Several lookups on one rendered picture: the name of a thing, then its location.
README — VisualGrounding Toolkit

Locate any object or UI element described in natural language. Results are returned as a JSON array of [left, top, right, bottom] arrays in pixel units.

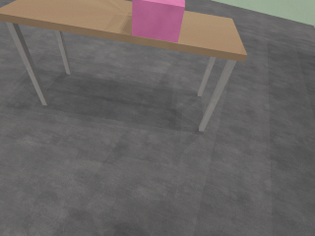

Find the carton
[[132, 0, 185, 42]]

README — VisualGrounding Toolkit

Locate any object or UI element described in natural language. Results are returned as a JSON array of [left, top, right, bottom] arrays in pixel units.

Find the table
[[0, 0, 247, 132]]

